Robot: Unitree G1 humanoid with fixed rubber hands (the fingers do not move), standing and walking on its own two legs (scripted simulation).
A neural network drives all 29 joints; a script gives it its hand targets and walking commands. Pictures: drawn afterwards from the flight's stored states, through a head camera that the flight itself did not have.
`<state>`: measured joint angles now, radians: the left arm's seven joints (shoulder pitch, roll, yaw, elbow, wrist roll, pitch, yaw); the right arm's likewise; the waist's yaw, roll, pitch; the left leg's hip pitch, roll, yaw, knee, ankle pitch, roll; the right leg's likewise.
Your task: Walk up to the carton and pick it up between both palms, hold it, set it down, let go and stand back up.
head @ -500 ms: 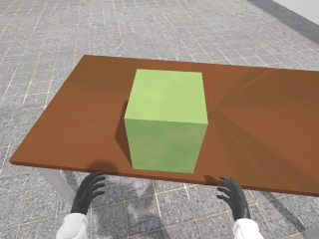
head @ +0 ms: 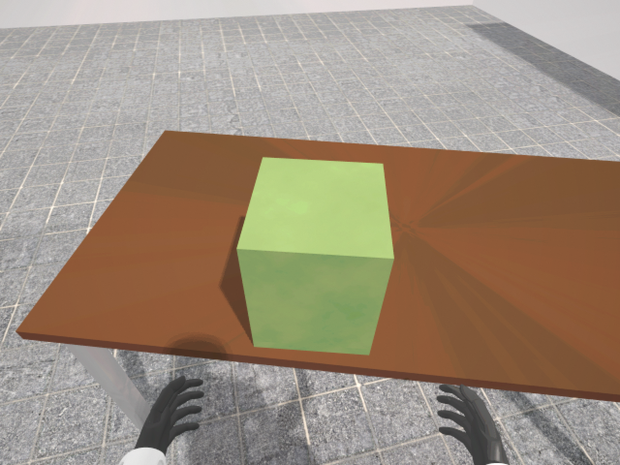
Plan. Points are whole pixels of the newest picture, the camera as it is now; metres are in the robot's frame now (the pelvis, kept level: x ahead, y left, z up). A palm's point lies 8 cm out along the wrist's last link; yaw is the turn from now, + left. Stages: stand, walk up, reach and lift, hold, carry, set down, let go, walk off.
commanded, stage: let go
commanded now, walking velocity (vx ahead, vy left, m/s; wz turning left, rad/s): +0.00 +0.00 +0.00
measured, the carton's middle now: (316, 257) +0.46 +0.04 -0.01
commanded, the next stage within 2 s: stand in 0.46 s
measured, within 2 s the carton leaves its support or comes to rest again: neither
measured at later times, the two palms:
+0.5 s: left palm (164, 462) +0.16 +0.22 -0.08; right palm out of the picture +0.14 -0.24 -0.08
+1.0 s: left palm out of the picture -0.05 +0.26 -0.13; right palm out of the picture +0.08 -0.23 -0.13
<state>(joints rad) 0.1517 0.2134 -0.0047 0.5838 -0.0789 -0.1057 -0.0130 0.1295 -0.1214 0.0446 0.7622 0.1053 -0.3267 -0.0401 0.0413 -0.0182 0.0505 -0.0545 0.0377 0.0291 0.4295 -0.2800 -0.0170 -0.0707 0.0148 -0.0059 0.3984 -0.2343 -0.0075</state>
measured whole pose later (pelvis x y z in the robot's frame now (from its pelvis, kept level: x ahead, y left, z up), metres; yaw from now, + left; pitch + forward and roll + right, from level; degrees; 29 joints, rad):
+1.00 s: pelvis -0.03 +0.00 -0.01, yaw +9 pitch +0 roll -1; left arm 0.40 0.24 0.03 0.75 0.03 0.04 0.02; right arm 0.32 -0.22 -0.02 0.78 -0.03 0.03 0.02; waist 0.03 0.01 -0.02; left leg -0.33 -0.04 -0.12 0.59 -0.27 -0.01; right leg -0.28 -0.06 -0.15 0.57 -0.29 0.00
